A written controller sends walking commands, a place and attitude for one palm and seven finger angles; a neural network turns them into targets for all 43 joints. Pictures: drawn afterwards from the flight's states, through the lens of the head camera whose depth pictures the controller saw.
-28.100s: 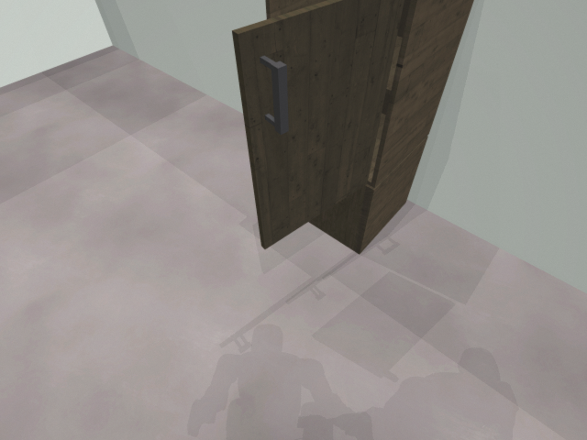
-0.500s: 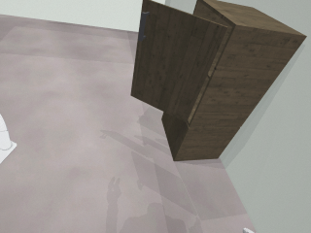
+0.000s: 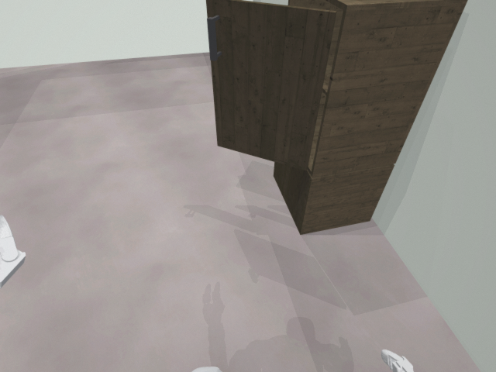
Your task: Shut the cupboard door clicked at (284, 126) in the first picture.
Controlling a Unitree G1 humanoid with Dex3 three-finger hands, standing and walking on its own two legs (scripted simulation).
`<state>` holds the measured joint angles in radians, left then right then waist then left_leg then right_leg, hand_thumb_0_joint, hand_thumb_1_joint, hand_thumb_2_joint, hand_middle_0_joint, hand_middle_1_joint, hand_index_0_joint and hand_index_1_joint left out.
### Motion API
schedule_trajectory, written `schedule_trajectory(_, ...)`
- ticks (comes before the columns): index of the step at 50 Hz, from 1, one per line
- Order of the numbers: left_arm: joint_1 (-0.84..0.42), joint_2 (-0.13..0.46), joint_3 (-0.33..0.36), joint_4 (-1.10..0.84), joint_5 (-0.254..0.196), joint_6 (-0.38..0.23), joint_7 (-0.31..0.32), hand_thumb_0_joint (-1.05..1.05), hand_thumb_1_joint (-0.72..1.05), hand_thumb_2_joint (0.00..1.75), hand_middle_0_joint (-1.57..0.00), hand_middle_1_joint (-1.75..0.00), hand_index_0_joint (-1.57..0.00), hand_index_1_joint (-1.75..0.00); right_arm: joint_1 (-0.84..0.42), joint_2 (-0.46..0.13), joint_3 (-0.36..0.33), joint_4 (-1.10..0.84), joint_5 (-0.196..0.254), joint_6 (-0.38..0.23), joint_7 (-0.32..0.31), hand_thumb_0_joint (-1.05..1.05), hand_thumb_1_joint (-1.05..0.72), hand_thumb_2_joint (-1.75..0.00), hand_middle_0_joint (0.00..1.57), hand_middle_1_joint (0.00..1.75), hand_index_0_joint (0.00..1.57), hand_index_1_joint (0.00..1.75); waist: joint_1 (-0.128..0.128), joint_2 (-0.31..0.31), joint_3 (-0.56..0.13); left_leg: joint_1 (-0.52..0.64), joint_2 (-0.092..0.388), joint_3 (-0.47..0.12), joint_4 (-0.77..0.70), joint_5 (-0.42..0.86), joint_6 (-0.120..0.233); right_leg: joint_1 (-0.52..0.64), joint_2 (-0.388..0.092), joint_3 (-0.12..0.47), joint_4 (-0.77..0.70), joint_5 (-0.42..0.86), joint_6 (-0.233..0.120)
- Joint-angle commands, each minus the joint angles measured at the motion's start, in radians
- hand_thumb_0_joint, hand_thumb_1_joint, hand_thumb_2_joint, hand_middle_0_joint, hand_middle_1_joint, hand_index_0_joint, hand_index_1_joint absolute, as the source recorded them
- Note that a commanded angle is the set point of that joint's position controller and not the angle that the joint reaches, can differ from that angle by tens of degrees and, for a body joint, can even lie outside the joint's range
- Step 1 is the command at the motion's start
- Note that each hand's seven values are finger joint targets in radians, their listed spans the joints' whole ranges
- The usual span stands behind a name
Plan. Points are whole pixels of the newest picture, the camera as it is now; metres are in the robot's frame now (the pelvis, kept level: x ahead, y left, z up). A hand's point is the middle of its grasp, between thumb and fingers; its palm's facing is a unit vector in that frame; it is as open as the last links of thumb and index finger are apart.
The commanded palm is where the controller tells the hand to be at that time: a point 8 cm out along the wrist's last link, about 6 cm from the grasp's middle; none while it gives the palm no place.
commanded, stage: stop stepping back and stand still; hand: left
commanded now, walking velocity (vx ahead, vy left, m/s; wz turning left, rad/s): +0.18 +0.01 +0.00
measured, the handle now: (215, 38) +1.10 +0.20 +0.14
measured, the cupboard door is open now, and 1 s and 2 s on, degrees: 52 52 52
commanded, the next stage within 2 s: let the arm hang, fingers relaxed in 0.02 s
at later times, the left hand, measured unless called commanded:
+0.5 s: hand out of the picture +0.08 +0.19 -0.15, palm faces +0.13 -0.96 -0.26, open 6.9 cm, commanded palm none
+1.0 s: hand out of the picture +0.04 +0.20 -0.16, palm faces +0.12 -0.98 -0.17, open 7.3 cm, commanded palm none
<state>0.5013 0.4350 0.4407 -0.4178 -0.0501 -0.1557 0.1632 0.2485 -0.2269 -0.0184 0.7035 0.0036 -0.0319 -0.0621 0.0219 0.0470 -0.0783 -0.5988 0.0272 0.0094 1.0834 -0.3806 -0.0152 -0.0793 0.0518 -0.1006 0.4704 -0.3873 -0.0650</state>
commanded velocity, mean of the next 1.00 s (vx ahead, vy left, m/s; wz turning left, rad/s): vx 0.01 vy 0.00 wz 0.00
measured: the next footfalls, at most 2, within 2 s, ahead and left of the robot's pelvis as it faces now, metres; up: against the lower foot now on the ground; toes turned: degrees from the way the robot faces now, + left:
left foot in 0.18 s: +0.15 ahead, +0.17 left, +0.00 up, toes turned +7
right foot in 0.36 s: +0.08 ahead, -0.09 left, +0.00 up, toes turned +2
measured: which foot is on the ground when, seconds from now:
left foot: up 0.00-0.16, down 0.18-0.36, up 0.38-0.60, down 0.62-1.00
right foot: down 0.00-0.16, up 0.18-0.34, down 0.36-1.00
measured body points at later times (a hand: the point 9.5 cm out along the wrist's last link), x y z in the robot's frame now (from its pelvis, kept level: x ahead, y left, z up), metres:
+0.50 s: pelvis +0.04 +0.00 +0.00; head +0.07 -0.02 +0.44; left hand +0.07 +0.24 -0.13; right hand +0.09 -0.23 -0.17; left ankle +0.03 +0.13 -0.67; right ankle +0.04 -0.09 -0.73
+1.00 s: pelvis +0.05 +0.03 +0.02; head +0.03 +0.03 +0.46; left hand +0.04 +0.25 -0.15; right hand +0.11 -0.20 -0.14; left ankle +0.02 +0.12 -0.73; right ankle +0.04 -0.09 -0.73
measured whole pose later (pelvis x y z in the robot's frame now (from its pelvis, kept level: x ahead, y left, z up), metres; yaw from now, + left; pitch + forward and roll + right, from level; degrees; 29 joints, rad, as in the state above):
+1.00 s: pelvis +0.05 +0.03 +0.02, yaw +4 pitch -3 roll +0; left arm 0.29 0.15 0.00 1.12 0.01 0.00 0.03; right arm 0.23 -0.17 0.00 1.08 -0.01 0.00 -0.05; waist 0.01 0.00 -0.01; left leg -0.09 -0.01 0.07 0.40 -0.27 0.03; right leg -0.10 0.00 -0.04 0.39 -0.24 -0.01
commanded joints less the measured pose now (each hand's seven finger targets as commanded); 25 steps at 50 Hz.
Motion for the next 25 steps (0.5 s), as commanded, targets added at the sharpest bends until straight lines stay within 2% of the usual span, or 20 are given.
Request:
schedule_trajectory(1,-0.134,0.128,0.031,-0.193,0.014,-0.083,0.014,0.00,0.90,0.90,-0.20,-0.30,-0.20,-0.30,-0.162,-0.094,-0.031,-0.193,0.007,-0.066,-0.016,0.00,-0.90,-0.90,0.20,0.30,0.20,0.30,-0.035,-0.125,0.212,-0.142,0.071,-0.005,-0.015,0.070,0.007,-0.103,-0.345,0.296,-0.199,0.254,-0.149)
schedule_trajectory(3,-0.220,0.171,0.049,-0.279,0.030,-0.117,0.025,0.00,0.90,0.90,-0.20,-0.30,-0.20,-0.30,-0.171,-0.067,-0.015,-0.180,-0.002,-0.081,-0.026,0.00,-0.90,-0.90,0.20,0.30,0.20,0.30,-0.022,-0.066,0.220,0.048,0.055,0.072,-0.230,0.103,0.025,-0.184,-0.312,0.175,-0.173,0.310,-0.119)
schedule_trajectory(5,-0.304,0.209,0.064,-0.352,0.033,-0.131,0.036,0.00,0.90,0.90,-0.20,-0.30,-0.20,-0.30,-0.180,-0.071,-0.020,-0.180,-0.008,-0.106,-0.039,0.00,-0.90,-0.90,0.20,0.30,0.20,0.30,-0.020,-0.094,0.187,0.211,0.019,0.131,-0.335,0.153,0.026,-0.206,-0.289,0.130,-0.125,0.341,-0.102)
schedule_trajectory(6,-0.149,-0.093,-0.307,0.484,0.108,0.081,-0.104,0.00,0.90,0.90,-0.20,-0.30,-0.20,-0.30,-0.052,-0.164,-0.029,-0.052,-0.026,-0.096,0.084,0.00,-0.90,-0.90,0.20,0.30,0.20,0.30,-0.136,-0.005,0.203,0.241,0.032,0.183,-0.357,0.246,0.007,-0.292,-0.317,-0.110,0.162,0.640,-0.007)
schedule_trajectory(7,-0.064,-0.082,-0.324,0.523,0.074,0.160,-0.147,0.00,0.90,0.90,-0.20,-0.30,-0.20,-0.30,0.048,-0.154,-0.022,-0.083,-0.016,-0.021,0.094,0.00,-0.90,-0.90,0.20,0.30,0.20,0.30,-0.117,0.119,0.062,0.482,0.033,0.036,-0.376,0.526,0.039,-0.414,-0.184,-0.035,0.391,0.428,0.057)
schedule_trajectory(8,-0.006,-0.129,-0.337,0.519,0.069,0.180,-0.153,0.00,0.90,0.90,-0.20,-0.30,-0.20,-0.30,0.099,-0.234,-0.038,-0.103,-0.025,-0.011,0.084,0.00,-0.90,-0.90,0.20,0.30,0.20,0.30,-0.114,0.358,-0.044,0.473,0.250,-0.298,-0.498,0.753,0.152,-0.437,-0.045,-0.047,0.657,-0.079,0.105)
schedule_trajectory(9,-0.030,-0.151,-0.346,0.529,0.081,0.178,-0.145,0.00,0.90,0.90,-0.20,-0.30,-0.20,-0.30,0.131,-0.265,-0.049,-0.103,-0.031,-0.009,0.068,0.00,-0.90,-0.90,0.20,0.30,0.20,0.30,-0.107,0.333,-0.112,0.493,0.374,-0.450,-0.601,0.799,0.249,-0.493,-0.015,0.034,0.845,-0.347,0.104)
schedule_trajectory(10,-0.134,-0.124,-0.359,0.535,0.085,0.174,-0.142,0.00,0.90,0.90,-0.20,-0.30,-0.20,-0.30,0.125,-0.260,-0.043,-0.123,-0.042,0.000,0.064,0.00,-0.90,-0.90,0.20,0.30,0.20,0.30,-0.108,0.091,-0.033,0.439,0.375,-0.472,-0.631,0.700,0.267,-0.519,-0.037,0.084,0.854,-0.326,0.101)
schedule_trajectory(11,-0.171,-0.129,-0.363,0.558,0.084,0.172,-0.152,0.00,0.90,0.90,-0.20,-0.30,-0.20,-0.30,0.052,-0.288,-0.050,-0.128,-0.058,-0.003,0.056,0.00,-0.90,-0.90,0.20,0.30,0.20,0.30,-0.074,-0.074,0.041,0.309,0.395,-0.476,-0.633,0.502,0.275,-0.544,-0.087,0.141,0.784,-0.287,0.111)
schedule_trajectory(12,-0.216,-0.127,-0.368,0.600,0.085,0.174,-0.164,0.00,0.90,0.90,-0.20,-0.30,-0.20,-0.30,0.020,-0.289,-0.048,-0.136,-0.061,-0.011,0.048,0.00,-0.90,-0.90,0.20,0.30,0.20,0.30,-0.074,-0.056,0.021,0.258,0.367,-0.501,-0.672,0.338,0.269,-0.501,-0.110,0.133,0.750,-0.285,0.102)
schedule_trajectory(14,-0.231,-0.106,-0.368,0.757,0.071,0.181,-0.180,0.00,0.90,0.90,-0.20,-0.30,-0.20,-0.30,-0.059,-0.243,-0.032,-0.109,-0.064,0.003,0.045,0.00,-0.90,-0.90,0.20,0.30,0.20,0.30,-0.041,0.033,-0.004,0.116,0.278,-0.355,-0.723,0.091,0.193,-0.289,-0.119,0.122,0.540,-0.198,0.101)
schedule_trajectory(15,-0.173,-0.098,-0.374,0.840,0.070,0.183,-0.184,0.00,0.90,0.90,-0.20,-0.30,-0.20,-0.30,-0.103,-0.233,-0.023,-0.092,-0.063,0.014,0.042,0.00,-0.90,-0.90,0.20,0.30,0.20,0.30,-0.001,0.071,-0.043,0.048,0.202,-0.241,-0.686,0.012,0.133,-0.133,-0.094,0.088,0.378,-0.103,0.095)
schedule_trajectory(16,-0.058,-0.066,-0.362,0.927,0.067,0.185,-0.181,0.00,0.90,0.90,-0.20,-0.30,-0.20,-0.30,-0.142,-0.198,-0.019,-0.090,-0.055,0.031,0.042,0.00,-0.90,-0.90,0.20,0.30,0.20,0.30,0.060,0.015,-0.066,-0.094,0.128,-0.145,-0.585,-0.146,0.081,0.066,-0.087,0.097,0.238,-0.018,0.088)
schedule_trajectory(17,0.007,0.013,-0.342,0.992,0.085,0.180,-0.172,0.00,0.90,0.90,-0.20,-0.30,-0.20,-0.30,-0.153,-0.113,-0.009,-0.078,-0.041,0.046,0.047,0.00,-0.90,-0.90,0.20,0.30,0.20,0.30,0.098,-0.277,-0.060,-0.173,-0.033,-0.005,-0.293,-0.252,0.015,0.035,-0.219,0.337,-0.014,-0.263,0.035)
schedule_trajectory(18,-0.061,0.077,-0.350,0.991,0.084,0.172,-0.166,0.00,0.90,0.90,-0.20,-0.30,-0.20,-0.30,-0.171,-0.078,-0.014,-0.093,-0.029,0.054,0.051,0.00,-0.90,-0.90,0.20,0.30,0.20,0.30,0.090,-0.401,0.019,-0.172,-0.088,-0.025,-0.039,-0.224,-0.011,-0.176,-0.435,0.699,-0.309,-0.475,-0.048)
schedule_trajectory(19,-0.194,0.061,-0.367,0.991,0.079,0.175,-0.160,0.00,0.90,0.90,-0.20,-0.30,-0.20,-0.30,-0.138,-0.111,-0.019,-0.071,-0.033,0.068,0.055,0.00,-0.90,-0.90,0.20,0.30,0.20,0.30,0.012,-0.268,0.076,-0.066,-0.038,-0.102,0.033,-0.121,-0.001,-0.344,-0.433,0.684,-0.367,-0.557,-0.056)
schedule_trajectory(20,-0.257,0.027,-0.368,1.007,0.080,0.173,-0.152,0.00,0.90,0.90,-0.20,-0.30,-0.20,-0.30,-0.106,-0.107,-0.025,-0.029,-0.034,0.076,0.054,0.00,-0.90,-0.90,0.20,0.30,0.20,0.30,-0.028,-0.217,0.145,-0.049,-0.039,-0.077,0.093,-0.062,-0.006,-0.407,-0.407,0.679,-0.382,-0.505,-0.049)
schedule_trajectory(21,-0.299,-0.030,-0.376,1.051,0.078,0.164,-0.148,0.00,0.90,0.90,-0.20,-0.30,-0.20,-0.30,-0.067,-0.098,-0.032,0.030,-0.038,0.075,0.053,0.00,-0.90,-0.90,0.20,0.30,0.20,0.30,-0.059,-0.157,0.186,-0.034,-0.025,-0.080,0.108,0.002,-0.007,-0.391,-0.359,0.593,-0.329,-0.318,-0.054)
schedule_trajectory(23,-0.282,-0.143,-0.369,1.101,0.082,0.145,-0.141,0.00,0.90,0.90,-0.20,-0.30,-0.20,-0.30,0.012,-0.065,-0.036,0.095,-0.042,0.066,0.055,0.00,-0.90,-0.90,0.20,0.30,0.20,0.30,-0.074,-0.120,0.114,0.032,0.004,-0.049,0.019,0.048,-0.010,-0.252,-0.295,0.377,-0.211,0.061,-0.077)
schedule_trajectory(25,-0.224,-0.147,-0.375,1.180,0.083,0.140,-0.135,0.00,0.90,0.90,-0.20,-0.30,-0.20,-0.30,0.021,-0.028,-0.026,0.132,-0.029,0.057,0.055,0.00,-0.90,-0.90,0.20,0.30,0.20,0.30,-0.048,-0.170,0.032,0.090,-0.006,0.002,-0.205,-0.024,-0.011,-0.058,-0.267,0.256,-0.114,0.451,-0.095)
